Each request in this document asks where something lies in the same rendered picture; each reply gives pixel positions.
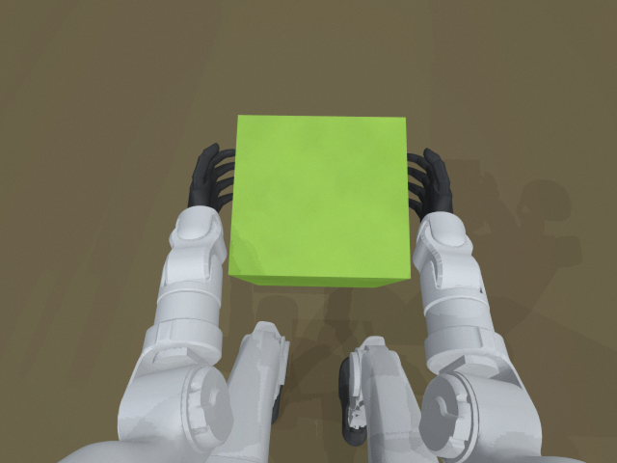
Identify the carton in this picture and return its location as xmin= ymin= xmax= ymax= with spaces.
xmin=228 ymin=115 xmax=411 ymax=287

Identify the left robot hand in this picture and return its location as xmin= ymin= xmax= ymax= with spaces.
xmin=187 ymin=143 xmax=236 ymax=213

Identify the robot right upper arm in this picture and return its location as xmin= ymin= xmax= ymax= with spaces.
xmin=418 ymin=371 xmax=585 ymax=463

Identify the left robot foot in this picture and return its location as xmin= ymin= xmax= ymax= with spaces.
xmin=271 ymin=359 xmax=288 ymax=424

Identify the robot left upper arm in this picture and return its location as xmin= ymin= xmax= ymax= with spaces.
xmin=58 ymin=363 xmax=234 ymax=463

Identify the robot left forearm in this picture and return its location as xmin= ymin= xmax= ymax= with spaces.
xmin=118 ymin=205 xmax=227 ymax=438

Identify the robot right forearm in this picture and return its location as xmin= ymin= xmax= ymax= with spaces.
xmin=413 ymin=211 xmax=542 ymax=446

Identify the robot right thigh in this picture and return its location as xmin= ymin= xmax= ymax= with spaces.
xmin=350 ymin=345 xmax=439 ymax=463

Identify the right robot hand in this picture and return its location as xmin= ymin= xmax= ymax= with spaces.
xmin=407 ymin=148 xmax=453 ymax=223

